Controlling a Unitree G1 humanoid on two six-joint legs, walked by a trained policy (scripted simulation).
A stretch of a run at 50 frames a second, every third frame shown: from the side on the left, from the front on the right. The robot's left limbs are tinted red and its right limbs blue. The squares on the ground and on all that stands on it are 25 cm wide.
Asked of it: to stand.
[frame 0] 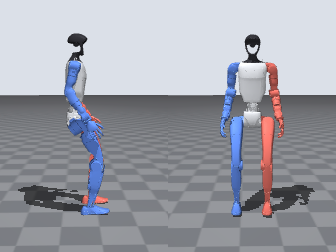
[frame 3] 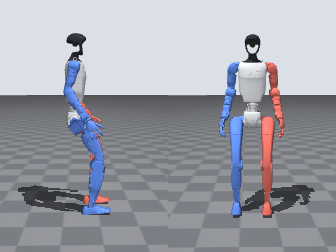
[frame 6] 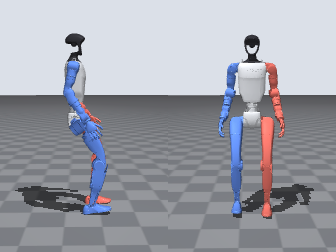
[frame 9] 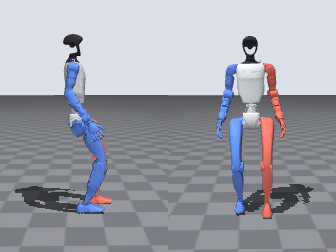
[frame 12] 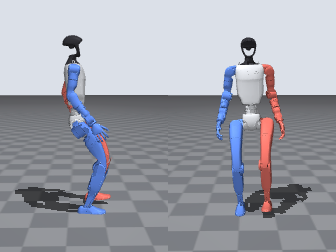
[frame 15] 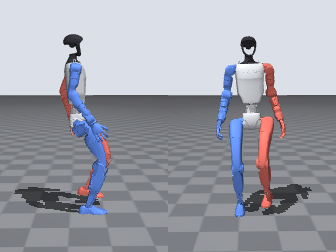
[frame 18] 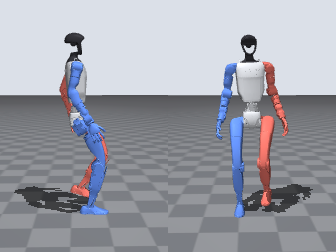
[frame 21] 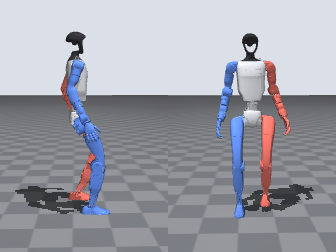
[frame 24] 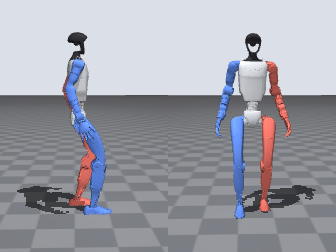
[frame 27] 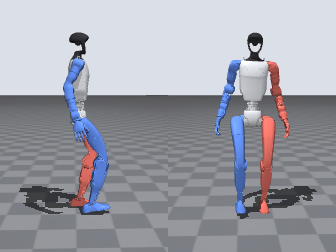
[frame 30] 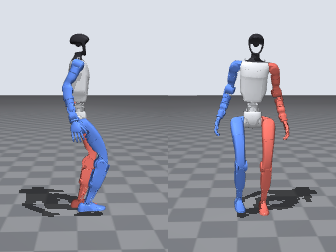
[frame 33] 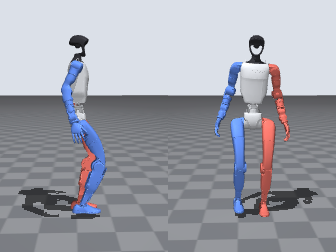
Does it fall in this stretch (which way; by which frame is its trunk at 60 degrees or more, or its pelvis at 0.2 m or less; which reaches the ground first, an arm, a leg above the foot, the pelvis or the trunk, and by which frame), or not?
no
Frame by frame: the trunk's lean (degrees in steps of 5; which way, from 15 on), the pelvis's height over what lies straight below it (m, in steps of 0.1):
0: 0, 0.8
3: 0, 0.8
6: 0, 0.8
9: 5, 0.7
12: 5, 0.7
15: 5, 0.7
18: 5, 0.8
21: 5, 0.8
24: 0, 0.8
27: 5, 0.8
30: 5, 0.8
33: 5, 0.8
